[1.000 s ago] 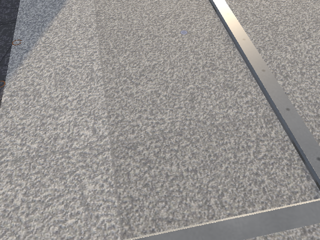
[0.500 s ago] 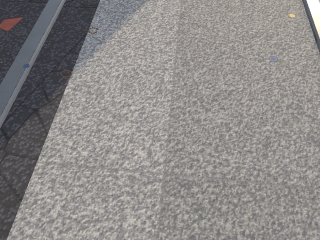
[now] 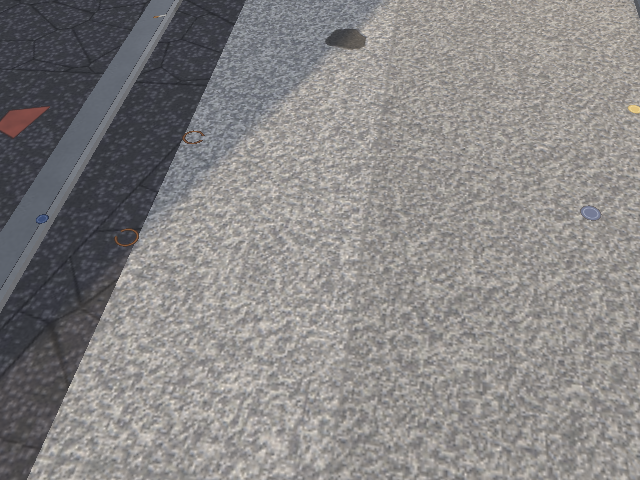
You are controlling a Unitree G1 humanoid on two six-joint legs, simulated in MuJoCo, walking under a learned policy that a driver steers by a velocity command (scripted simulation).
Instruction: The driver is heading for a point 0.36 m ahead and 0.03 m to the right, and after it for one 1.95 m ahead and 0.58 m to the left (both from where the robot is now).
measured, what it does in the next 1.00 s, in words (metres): walks ahead, turning left: left foot, then right foot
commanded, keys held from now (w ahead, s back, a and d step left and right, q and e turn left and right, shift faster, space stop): w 0.22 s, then q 0.78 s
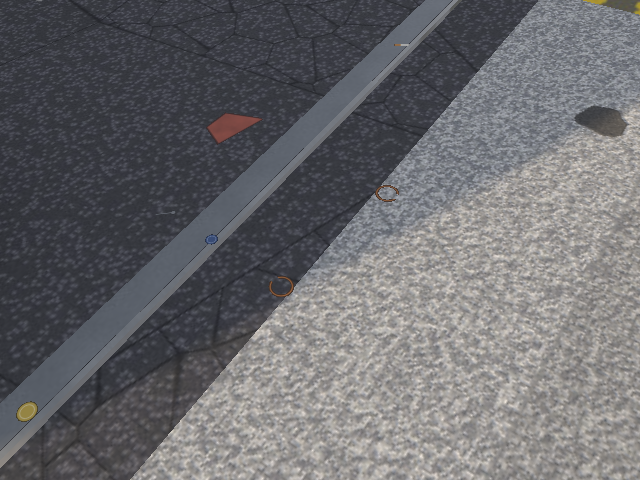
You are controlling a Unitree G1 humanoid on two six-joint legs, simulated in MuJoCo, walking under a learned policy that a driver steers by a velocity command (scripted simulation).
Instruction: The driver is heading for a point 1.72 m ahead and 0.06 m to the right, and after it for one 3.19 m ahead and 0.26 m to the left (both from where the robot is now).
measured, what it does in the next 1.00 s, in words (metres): walks ahead: left foot, then right foot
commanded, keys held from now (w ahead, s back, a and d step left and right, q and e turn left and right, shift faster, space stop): q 0.04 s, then no key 0.26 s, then w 0.30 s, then no key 0.40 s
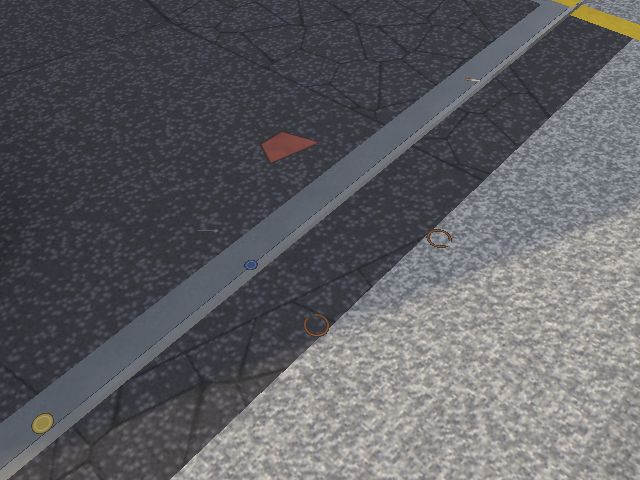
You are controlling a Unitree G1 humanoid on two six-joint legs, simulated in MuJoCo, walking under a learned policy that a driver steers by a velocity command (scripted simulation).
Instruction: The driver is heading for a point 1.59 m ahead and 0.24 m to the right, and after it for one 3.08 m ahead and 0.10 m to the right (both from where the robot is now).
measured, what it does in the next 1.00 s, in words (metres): walks ahead: left foot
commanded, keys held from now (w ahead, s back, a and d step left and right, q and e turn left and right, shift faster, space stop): no key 0.66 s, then w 0.34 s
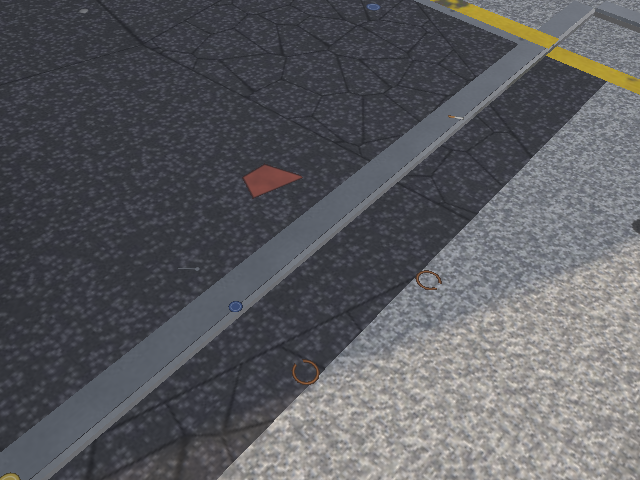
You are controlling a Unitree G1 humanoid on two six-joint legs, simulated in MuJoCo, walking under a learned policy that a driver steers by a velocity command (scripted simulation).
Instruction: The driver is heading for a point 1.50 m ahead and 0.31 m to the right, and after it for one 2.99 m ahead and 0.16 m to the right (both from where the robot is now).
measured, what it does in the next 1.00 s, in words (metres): walks ahead: right foot, then left foot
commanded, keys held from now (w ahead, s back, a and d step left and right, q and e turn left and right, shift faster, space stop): w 0.78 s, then w+e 0.22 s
